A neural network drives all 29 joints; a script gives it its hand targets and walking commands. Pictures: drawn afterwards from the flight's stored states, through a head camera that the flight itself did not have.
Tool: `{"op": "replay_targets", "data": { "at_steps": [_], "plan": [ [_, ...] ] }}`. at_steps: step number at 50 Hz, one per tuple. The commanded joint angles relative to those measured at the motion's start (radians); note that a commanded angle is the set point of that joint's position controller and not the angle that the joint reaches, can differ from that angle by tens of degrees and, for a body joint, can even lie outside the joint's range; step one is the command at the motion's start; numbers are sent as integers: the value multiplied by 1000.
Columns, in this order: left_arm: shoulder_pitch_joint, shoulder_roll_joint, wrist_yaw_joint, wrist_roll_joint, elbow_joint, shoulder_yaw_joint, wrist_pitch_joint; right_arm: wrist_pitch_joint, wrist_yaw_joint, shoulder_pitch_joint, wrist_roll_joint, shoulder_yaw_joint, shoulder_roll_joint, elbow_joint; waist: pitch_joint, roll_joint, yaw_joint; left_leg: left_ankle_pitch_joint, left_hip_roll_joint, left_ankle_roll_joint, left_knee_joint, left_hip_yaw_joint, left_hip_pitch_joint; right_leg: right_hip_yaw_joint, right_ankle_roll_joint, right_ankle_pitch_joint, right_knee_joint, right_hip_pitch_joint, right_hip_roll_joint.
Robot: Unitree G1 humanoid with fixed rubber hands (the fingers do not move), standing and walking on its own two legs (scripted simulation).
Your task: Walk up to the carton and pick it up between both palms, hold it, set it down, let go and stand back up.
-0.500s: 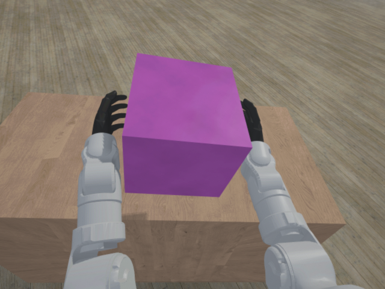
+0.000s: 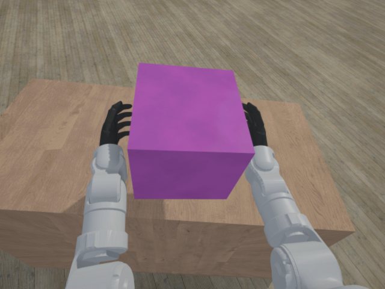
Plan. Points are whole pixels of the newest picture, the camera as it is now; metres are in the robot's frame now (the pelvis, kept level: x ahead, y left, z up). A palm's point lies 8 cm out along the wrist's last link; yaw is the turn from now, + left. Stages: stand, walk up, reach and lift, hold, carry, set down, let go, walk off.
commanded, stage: set down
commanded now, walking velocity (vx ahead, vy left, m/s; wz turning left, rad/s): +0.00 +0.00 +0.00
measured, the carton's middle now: (184, 133) +0.41 +0.03 +0.09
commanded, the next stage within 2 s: none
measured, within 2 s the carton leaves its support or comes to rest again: rests again in 1.92 s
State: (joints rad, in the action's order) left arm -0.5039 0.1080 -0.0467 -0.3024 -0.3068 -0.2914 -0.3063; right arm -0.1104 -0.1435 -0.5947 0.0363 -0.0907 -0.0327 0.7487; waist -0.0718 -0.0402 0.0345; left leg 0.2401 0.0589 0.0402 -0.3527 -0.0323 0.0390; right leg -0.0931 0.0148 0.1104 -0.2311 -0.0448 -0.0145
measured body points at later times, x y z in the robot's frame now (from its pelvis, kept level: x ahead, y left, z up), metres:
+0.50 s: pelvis +0.00 -0.01 +0.00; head +0.02 +0.01 +0.45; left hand +0.38 +0.17 +0.07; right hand +0.42 -0.13 +0.09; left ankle -0.03 +0.14 -0.75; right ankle +0.01 -0.13 -0.75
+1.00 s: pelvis +0.00 -0.01 +0.00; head +0.06 -0.01 +0.44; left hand +0.38 +0.17 +0.02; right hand +0.43 -0.13 +0.05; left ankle -0.03 +0.14 -0.75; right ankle +0.01 -0.13 -0.75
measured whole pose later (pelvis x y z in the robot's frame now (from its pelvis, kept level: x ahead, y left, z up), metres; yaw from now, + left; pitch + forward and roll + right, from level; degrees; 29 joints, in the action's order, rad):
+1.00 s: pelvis +0.00 -0.01 +0.00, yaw -2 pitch +10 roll -1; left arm -0.58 0.12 -0.13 -0.26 -0.80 -0.44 0.13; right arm -0.32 -0.05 -0.78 -0.23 -0.30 -0.05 1.11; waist 0.05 0.01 0.11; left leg 0.20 0.07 0.05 -0.36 -0.01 0.33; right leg -0.07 -0.01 0.08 -0.26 -0.36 0.00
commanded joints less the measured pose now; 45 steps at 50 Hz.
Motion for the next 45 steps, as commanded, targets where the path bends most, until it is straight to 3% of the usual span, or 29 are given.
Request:
{"op": "replay_targets", "data": {
  "at_steps": [1, 3, 6, 13, 17, 19, 29, 33, 37, 41, 45],
  "plan": [
    [-602, 546, 125, 75, 84, 472, 69, -95, 135, -692, -32, 307, 503, -225, 479, 94, -12, -543, -79, 62, 4, 85, -31, -36, -15, -226, -34, 229, 76],
    [-604, 538, 121, 81, 79, 457, 84, -100, 137, -678, -43, 310, 522, -221, 487, 62, -1, -550, -80, 52, 8, 88, -15, -27, -13, -263, -34, 249, 73],
    [-627, 545, 109, 74, 52, 455, 108, -111, 141, -683, -62, 285, 514, -197, 521, 78, -10, -548, -81, 57, 4, 88, -1, -30, -13, -264, -39, 238, 72],
    [-655, 540, 96, 54, -27, 396, 163, -127, 153, -701, -103, 255, 546, -133, 551, 48, 21, -504, -86, 37, 22, 106, 69, -13, -7, -324, -53, 282, 61],
    [-691, 547, 85, 44, -69, 364, 200, -136, 165, -680, -143, 201, 543, -41, 550, 50, 19, -491, -79, 40, 33, 111, 82, -17, -13, -284, -48, 260, 64],
    [-688, 550, 83, 39, -82, 350, 220, -153, 168, -703, -149, 198, 558, -43, 575, 35, 29, -503, -80, 34, 30, 115, 90, -15, -7, -327, -56, 273, 60],
    [-723, 539, 61, 7, -191, 265, 308, -190, 188, -704, -224, 113, 568, 91, 585, 43, 55, -471, -75, 28, 45, 139, 154, -10, -14, -304, -63, 271, 54],
    [-746, 564, 35, 24, -177, 292, 364, -216, 192, -705, -243, 106, 576, 120, 666, 53, 55, -557, -64, 40, 16, 130, 149, -10, -27, -334, -74, 234, 60],
    [-751, 551, 31, 23, -264, 261, 398, -223, 196, -713, -263, 76, 574, 159, 656, 46, 60, -477, -66, 29, 26, 143, 203, -1, -24, -306, -77, 236, 53],
    [-787, 573, 13, 34, -278, 276, 465, -245, 200, -724, -280, 76, 604, 205, 715, 57, 66, -519, -62, 35, 3, 139, 216, 1, -31, -348, -95, 216, 55],
    [-794, 564, 8, 28, -332, 239, 503, -245, 204, -717, -309, 36, 594, 266, 702, 43, 65, -464, -61, 31, 11, 145, 261, 2, -32, -326, -103, 210, 58]
  ]
}}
